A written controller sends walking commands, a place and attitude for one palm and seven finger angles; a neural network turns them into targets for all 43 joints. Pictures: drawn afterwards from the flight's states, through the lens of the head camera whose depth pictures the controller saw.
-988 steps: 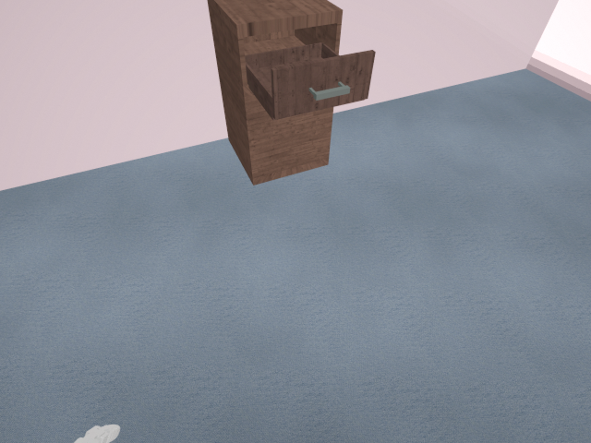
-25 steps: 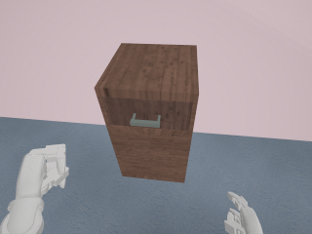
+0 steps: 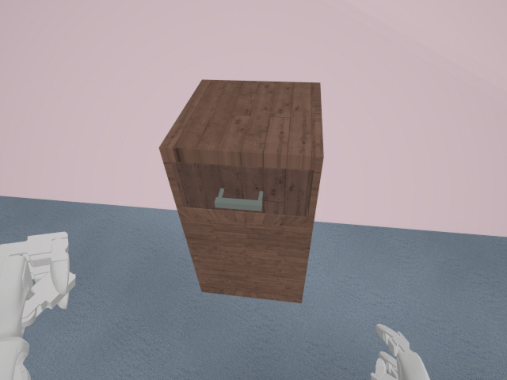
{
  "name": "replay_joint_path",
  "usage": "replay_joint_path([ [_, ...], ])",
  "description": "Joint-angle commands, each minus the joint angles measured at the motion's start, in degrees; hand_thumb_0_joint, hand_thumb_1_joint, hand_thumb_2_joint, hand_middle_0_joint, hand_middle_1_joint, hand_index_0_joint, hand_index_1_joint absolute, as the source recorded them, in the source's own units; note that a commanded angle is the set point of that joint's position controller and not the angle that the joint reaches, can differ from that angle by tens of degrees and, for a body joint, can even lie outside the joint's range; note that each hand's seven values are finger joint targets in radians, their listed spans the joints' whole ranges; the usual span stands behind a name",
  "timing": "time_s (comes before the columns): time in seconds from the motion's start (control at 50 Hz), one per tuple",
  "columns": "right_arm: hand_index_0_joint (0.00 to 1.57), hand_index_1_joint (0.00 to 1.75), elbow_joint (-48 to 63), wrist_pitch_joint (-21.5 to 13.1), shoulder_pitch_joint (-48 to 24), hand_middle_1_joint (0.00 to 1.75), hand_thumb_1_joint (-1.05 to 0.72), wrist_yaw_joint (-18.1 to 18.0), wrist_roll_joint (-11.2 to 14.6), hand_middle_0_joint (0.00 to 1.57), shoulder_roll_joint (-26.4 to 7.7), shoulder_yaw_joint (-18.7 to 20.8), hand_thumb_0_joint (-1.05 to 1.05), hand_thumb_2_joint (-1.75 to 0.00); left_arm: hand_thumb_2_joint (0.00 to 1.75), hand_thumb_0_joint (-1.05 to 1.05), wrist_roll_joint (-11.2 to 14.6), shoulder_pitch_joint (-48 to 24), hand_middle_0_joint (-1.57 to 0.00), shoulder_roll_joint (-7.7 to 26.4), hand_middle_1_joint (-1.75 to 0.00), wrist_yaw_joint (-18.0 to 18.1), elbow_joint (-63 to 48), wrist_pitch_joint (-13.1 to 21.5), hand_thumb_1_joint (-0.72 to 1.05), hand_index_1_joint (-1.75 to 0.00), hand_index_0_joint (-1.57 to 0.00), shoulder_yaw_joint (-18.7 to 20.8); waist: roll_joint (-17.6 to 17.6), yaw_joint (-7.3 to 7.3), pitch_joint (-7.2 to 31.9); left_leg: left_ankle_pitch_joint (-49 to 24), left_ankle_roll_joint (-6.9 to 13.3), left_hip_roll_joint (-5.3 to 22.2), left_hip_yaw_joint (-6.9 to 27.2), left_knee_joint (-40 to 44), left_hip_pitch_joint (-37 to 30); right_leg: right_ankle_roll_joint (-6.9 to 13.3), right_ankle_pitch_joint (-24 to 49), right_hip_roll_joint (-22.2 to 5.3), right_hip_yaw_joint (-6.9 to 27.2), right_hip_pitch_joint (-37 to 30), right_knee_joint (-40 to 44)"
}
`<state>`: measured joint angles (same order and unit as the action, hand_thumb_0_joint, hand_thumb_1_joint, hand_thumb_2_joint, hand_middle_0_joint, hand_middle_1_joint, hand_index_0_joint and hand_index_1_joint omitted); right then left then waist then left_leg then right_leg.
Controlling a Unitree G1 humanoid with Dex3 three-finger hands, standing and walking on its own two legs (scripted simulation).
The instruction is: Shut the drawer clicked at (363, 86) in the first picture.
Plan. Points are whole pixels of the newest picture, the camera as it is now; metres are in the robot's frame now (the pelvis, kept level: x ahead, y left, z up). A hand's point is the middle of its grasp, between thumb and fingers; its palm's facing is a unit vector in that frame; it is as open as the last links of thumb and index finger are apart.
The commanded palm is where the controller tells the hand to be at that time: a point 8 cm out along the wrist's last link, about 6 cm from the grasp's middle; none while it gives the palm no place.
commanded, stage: step back with the hand held close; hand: left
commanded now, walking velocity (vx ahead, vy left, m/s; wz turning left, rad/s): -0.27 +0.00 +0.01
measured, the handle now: (239, 198) +0.63 +0.12 -0.14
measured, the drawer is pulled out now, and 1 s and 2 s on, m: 0.00 0.00 0.00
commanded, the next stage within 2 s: stop stepping back and stand still in 1.48 s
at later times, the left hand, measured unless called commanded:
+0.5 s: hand (34, 303) +0.15 +0.26 +0.17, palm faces +0.34 -0.80 -0.50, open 3.2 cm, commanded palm +0.09 +0.30 +0.18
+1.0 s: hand (9, 342) +0.11 +0.27 +0.16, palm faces +0.35 -0.77 -0.53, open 3.2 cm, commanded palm +0.03 +0.30 +0.18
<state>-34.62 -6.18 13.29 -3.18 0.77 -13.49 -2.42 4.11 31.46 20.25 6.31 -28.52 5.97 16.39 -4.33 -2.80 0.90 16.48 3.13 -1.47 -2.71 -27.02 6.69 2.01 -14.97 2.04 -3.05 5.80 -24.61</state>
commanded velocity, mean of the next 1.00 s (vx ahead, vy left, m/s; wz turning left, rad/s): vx -0.31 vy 0.00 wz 0.02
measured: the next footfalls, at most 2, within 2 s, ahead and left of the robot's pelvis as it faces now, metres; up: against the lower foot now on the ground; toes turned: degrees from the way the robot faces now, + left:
left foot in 1.32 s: -0.05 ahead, +0.13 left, +0.00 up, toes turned +2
right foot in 1.62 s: -0.22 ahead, -0.11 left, +0.00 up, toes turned -3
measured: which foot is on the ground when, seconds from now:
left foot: down 0.00-1.00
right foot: down 0.00-1.00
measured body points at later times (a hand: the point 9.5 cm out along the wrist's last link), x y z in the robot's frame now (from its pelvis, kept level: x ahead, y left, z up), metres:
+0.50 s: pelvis -0.05 +0.02 -0.01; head -0.04 +0.02 +0.44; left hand +0.12 +0.30 +0.19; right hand +0.13 -0.22 -0.08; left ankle -0.01 +0.08 -0.74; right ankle -0.01 -0.10 -0.74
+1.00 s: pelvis -0.09 +0.02 -0.02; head -0.05 +0.04 +0.43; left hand +0.08 +0.31 +0.19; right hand +0.08 -0.22 -0.09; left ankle -0.01 +0.08 -0.74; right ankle -0.04 -0.11 -0.74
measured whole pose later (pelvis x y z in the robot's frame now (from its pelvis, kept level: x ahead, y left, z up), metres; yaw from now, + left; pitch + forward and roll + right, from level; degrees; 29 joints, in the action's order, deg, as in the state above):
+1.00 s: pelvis -0.09 +0.02 -0.02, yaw +1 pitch +1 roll -1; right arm -32.4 -4.8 10.7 -3.3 -0.4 -12.3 0.7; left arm 0.8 34.3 25.3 7.2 -34.9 16.5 26.0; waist 1.2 0.7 -4.2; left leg 11.0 5.7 -2.8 -3.3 -34.6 24.9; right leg -0.8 -13.9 3.2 4.2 21.9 -34.9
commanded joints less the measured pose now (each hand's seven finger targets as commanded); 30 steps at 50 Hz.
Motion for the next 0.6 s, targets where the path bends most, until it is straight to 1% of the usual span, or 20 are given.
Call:
replay_joint_path([
  [0.0,0.20,0.30,8.75,-0.93,-7.83,0.30,-0.90,-0.34,-0.37,0.20,-6.24,3.83,0.00,-0.90,0.90,0.00,-0.54,-3.12,-1.40,8.79,-1.60,0.88,-4.22,6.43,0.90,-1.60,-1.40,9.30,6.81,3.06,-6.01,-5.63,0.16,4.52,6.53,3.42,4.05,0.60,8.31,-7.64,12.62,9.25,9.34],
  [0.02,0.20,0.30,9.03,-0.73,-8.18,0.30,-0.90,-0.27,-0.50,0.20,-6.51,4.25,0.00,-0.90,0.90,0.00,-0.67,-2.81,-1.40,7.81,-1.60,0.59,-4.16,7.06,0.90,-1.60,-1.40,8.42,5.40,2.91,-5.70,-6.82,0.05,4.60,6.30,4.23,4.47,0.33,9.46,-7.26,11.32,8.86,8.90],
  [0.06,0.20,0.30,9.06,0.12,-8.11,0.30,-0.90,0.05,-0.38,0.20,-6.80,4.49,0.00,-0.90,0.90,0.00,-0.73,0.01,-1.40,6.76,-1.60,0.30,-3.66,7.66,0.90,-1.60,-1.40,7.11,3.62,2.87,-2.27,-8.69,0.23,5.40,6.35,5.67,4.74,-0.38,11.29,-6.92,9.38,6.45,6.46],
  [0.08,0.20,0.30,9.23,0.52,-8.35,0.30,-0.90,0.10,-0.29,0.20,-6.76,4.82,0.00,-0.90,0.90,0.00,-0.83,1.46,-1.40,7.21,-1.60,0.39,-4.32,7.97,0.90,-1.60,-1.40,7.58,3.00,2.67,-0.03,-10.28,0.45,5.69,6.07,5.98,4.53,-0.70,13.27,-6.77,8.80,4.94,5.28],
  [0.1,0.20,0.30,9.62,0.92,-8.47,0.30,-0.90,0.15,-0.19,0.20,-6.73,5.04,0.00,-0.90,0.90,0.00,-0.82,2.53,-1.40,7.70,-1.60,0.46,-5.23,8.16,0.90,-1.60,-1.40,8.01,3.84,2.59,2.12,-11.37,0.55,5.92,5.94,6.03,4.57,-1.03,14.61,-6.70,8.24,3.57,4.31],
  [0.16,0.20,0.30,11.16,1.69,-8.85,0.30,-0.90,0.12,-0.04,0.20,-6.63,5.41,0.00,-0.90,0.90,0.00,-0.79,5.04,-1.40,10.47,-1.60,0.99,-10.38,9.03,0.90,-1.60,-1.40,10.48,4.61,1.93,7.87,-15.91,0.42,5.99,6.21,5.47,5.94,-1.01,19.67,-6.55,7.49,-0.90,1.47],
  [0.2,0.20,0.30,12.16,1.82,-8.73,0.30,-0.90,-0.11,0.10,0.20,-6.75,5.67,0.00,-0.90,0.90,0.00,-0.78,5.72,-1.40,12.46,-1.60,1.50,-14.71,9.63,0.90,-1.60,-1.40,12.15,3.40,1.78,11.01,-19.28,0.36,6.22,6.36,4.22,6.53,-0.96,23.63,-6.63,7.77,-2.83,-0.66],
  [0.22,0.20,0.30,12.44,1.79,-8.93,0.30,-0.90,-0.41,0.03,0.20,-6.97,5.62,0.00,-0.90,0.90,0.00,-0.67,5.41,-1.40,14.32,-1.60,1.81,-16.68,9.71,0.90,-1.60,-1.40,13.61,1.74,1.46,12.35,-20.95,0.20,6.33,6.75,3.98,7.41,-0.93,25.03,-6.64,7.57,-3.95,-1.84],
  [0.28,0.20,0.30,12.86,1.83,-8.26,0.30,-0.90,-0.90,0.11,0.20,-6.55,5.65,0.00,-0.90,0.90,0.00,-0.59,6.60,-1.40,13.89,-1.60,2.06,-17.66,9.70,0.90,-1.60,-1.40,13.51,-0.35,1.77,11.79,-23.53,0.19,6.88,7.08,3.68,7.90,-1.22,25.45,-5.75,7.14,-2.45,-3.88],
  [0.3,0.20,0.30,12.67,1.86,-8.04,0.30,-0.90,-0.99,0.02,0.20,-6.49,5.71,0.00,-0.90,0.90,0.00,-0.57,6.75,-1.40,13.58,-1.60,2.12,-16.94,9.59,0.90,-1.60,-1.40,13.43,-0.32,1.86,10.85,-23.51,0.19,7.14,7.55,4.16,8.51,-1.33,23.92,-5.34,6.71,-1.71,-4.33],
  [0.32,0.20,0.30,12.40,1.82,-7.93,0.30,-0.90,-1.15,-0.16,0.20,-6.76,5.84,0.00,-0.90,0.90,0.00,-0.57,6.68,-1.40,12.94,-1.60,1.94,-16.30,9.45,0.90,-1.60,-1.40,12.93,-1.40,1.94,9.80,-22.83,0.30,7.55,8.11,4.80,8.96,-1.44,21.59,-4.91,6.49,-0.63,-4.54],
  [0.34,0.20,0.30,12.12,1.83,-7.88,0.30,-0.90,-1.21,-0.17,0.20,-6.53,5.81,0.00,-0.90,0.90,0.00,-0.67,6.21,-1.40,12.38,-1.60,1.90,-15.08,9.36,0.90,-1.60,-1.40,12.48,-0.89,2.15,7.75,-21.00,0.44,7.99,8.23,5.62,9.84,-1.61,19.02,-4.49,6.44,0.71,-4.69],
  [0.38,0.20,0.30,11.64,1.77,-7.60,0.30,-0.90,-1.21,-0.39,0.20,-6.93,5.99,0.00,-0.90,0.90,0.00,-0.89,5.65,-1.40,11.22,-1.60,1.83,-12.85,9.29,0.90,-1.60,-1.40,11.82,-1.46,2.38,4.91,-14.90,1.11,9.22,9.35,7.78,13.90,-1.66,14.07,-3.75,6.43,1.00,-5.97],
  [0.4,0.20,0.30,11.54,1.67,-7.45,0.30,-0.90,-1.16,-0.36,0.20,-7.03,6.05,0.00,-0.90,0.90,0.00,-1.04,4.87,-1.40,10.45,-1.60,1.77,-12.02,9.34,0.90,-1.60,-1.40,11.21,-1.20,2.61,3.46,-9.80,1.46,9.74,9.90,8.97,16.64,-1.66,11.42,-3.51,6.40,0.68,-6.63],
  [0.46,0.20,0.30,11.52,1.16,-7.33,0.30,-0.90,-1.24,-0.28,0.20,-7.46,6.13,0.00,-0.90,0.90,0.00,-1.89,3.23,-1.40,9.71,-1.60,1.89,-10.41,9.81,0.90,-1.60,-1.40,10.83,0.48,3.00,0.19,7.50,2.80,10.43,11.92,12.16,25.77,-1.81,8.00,-3.02,7.46,-2.12,-7.54],
  [0.48,0.20,0.30,11.65,1.05,-7.46,0.30,-0.90,-1.19,-0.12,0.20,-7.39,6.12,0.00,-0.90,0.90,0.00,-2.16,2.90,-1.40,9.63,-1.60,1.93,-10.07,9.93,0.90,-1.60,-1.40,10.73,1.90,3.11,-0.53,11.93,3.20,10.38,12.21,12.51,28.22,-1.92,7.10,-3.08,8.07,-2.82,-7.40],
  [0.5,0.20,0.30,11.78,0.89,-7.36,0.30,-0.90,-1.20,-0.11,0.20,-7.45,6.10,0.00,-0.90,0.90,0.00,-2.39,2.04,-1.40,9.63,-1.60,1.96,-10.71,10.13,0.90,-1.60,-1.40,10.65,3.42,3.25,-0.72,14.58,3.43,10.02,12.09,12.16,29.57,-1.96,6.36,-3.37,8.68,-3.03,-6.96],
  [0.52,0.20,0.30,12.08,0.73,-7.49,0.30,-0.90,-1.23,-0.21,0.20,-7.71,6.26,0.00,-0.90,0.90,0.00,-2.73,1.40,-1.40,10.51,-1.60,2.03,-11.96,10.38,0.90,-1.60,-1.40,11.21,3.39,3.18,0.00,15.87,3.56,9.62,12.36,11.86,30.15,-1.91,6.14,-3.33,9.29,-3.73,-6.36],
  [0.54,0.20,0.30,12.14,0.64,-7.48,0.30,-0.90,-1.23,-0.17,0.20,-7.30,6.06,0.00,-0.90,0.90,0.00,-2.79,1.36,-1.40,10.36,-1.60,2.09,-11.98,10.43,0.90,-1.60,-1.40,10.91,5.66,3.26,-0.20,16.15,3.41,8.99,11.94,10.90,29.52,-1.81,4.85,-3.78,9.70,-2.40,-5.31],
  [0.58,0.20,0.30,12.38,0.30,-6.92,0.30,-0.90,-1.01,-0.41,0.20,-7.40,6.09,0.00,-0.90,0.90,0.00,-2.89,0.85,-1.40,10.41,-1.60,2.17,-14.23,10.93,0.90,-1.60,-1.40,10.70,6.06,3.54,0.42,16.24,3.09,7.64,10.93,8.09,26.93,-1.22,0.99,-4.84,11.59,1.13,-2.15],
])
